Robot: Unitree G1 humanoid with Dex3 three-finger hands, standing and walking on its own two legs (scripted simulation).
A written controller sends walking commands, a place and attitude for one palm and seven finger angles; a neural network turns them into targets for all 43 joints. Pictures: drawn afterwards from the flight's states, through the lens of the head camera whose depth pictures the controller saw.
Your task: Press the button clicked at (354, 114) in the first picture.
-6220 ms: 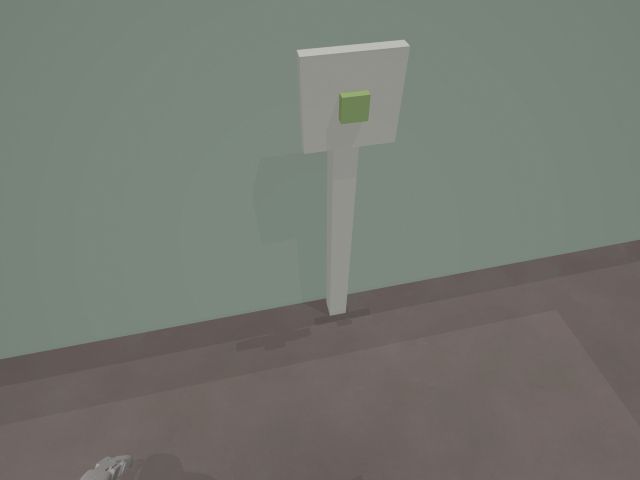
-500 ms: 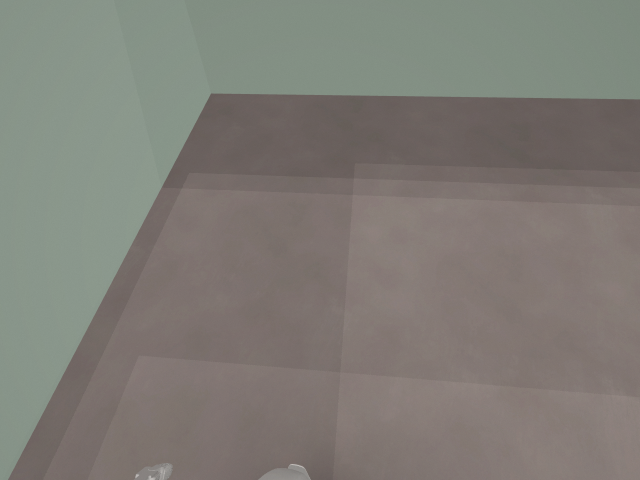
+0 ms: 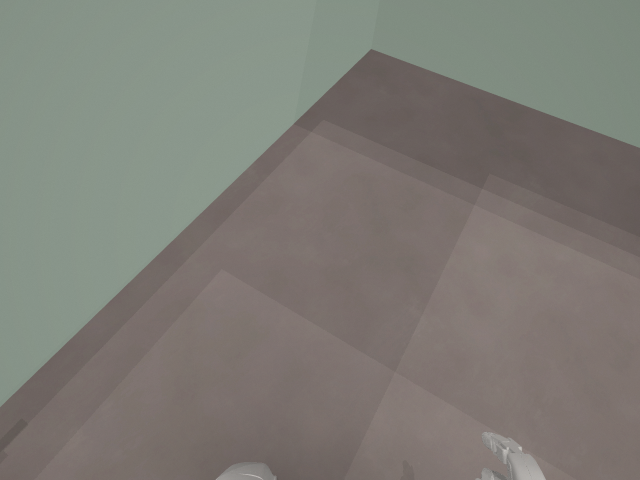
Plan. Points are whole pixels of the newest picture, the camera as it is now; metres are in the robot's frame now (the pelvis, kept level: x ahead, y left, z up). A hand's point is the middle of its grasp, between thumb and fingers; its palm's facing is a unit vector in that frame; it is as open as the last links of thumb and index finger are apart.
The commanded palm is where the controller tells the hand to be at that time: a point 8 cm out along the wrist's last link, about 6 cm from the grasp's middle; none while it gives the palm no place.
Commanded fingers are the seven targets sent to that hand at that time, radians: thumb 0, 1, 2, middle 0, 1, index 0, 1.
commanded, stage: turn to face it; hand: left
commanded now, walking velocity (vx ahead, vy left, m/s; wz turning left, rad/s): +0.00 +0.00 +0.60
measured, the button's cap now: out of the picture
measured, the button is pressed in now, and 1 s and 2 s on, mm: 0 0 0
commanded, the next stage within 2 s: take the last steps up to it in 1.78 s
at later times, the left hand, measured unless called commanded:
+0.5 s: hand out of the picture +0.10 +0.20 -0.12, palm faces +0.26 -0.92 -0.29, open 7.4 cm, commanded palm none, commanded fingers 0.00 0.90 0.90 -0.20 -0.30 -0.20 -0.30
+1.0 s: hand out of the picture -0.15 +0.17 -0.18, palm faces +0.63 -0.74 -0.24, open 7.4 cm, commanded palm none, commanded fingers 0.00 0.90 0.90 -0.20 -0.30 -0.20 -0.30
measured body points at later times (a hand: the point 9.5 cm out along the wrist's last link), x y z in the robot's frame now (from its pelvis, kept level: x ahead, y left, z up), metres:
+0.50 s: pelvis +0.00 -0.03 +0.01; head +0.04 -0.05 +0.46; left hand +0.09 +0.25 -0.10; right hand +0.10 -0.27 -0.15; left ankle +0.01 +0.10 -0.72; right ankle +0.03 -0.14 -0.72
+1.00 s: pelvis -0.03 -0.01 +0.00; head -0.01 +0.04 +0.45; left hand -0.18 +0.21 -0.16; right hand +0.23 -0.15 -0.12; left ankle -0.08 +0.07 -0.72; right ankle +0.03 -0.14 -0.71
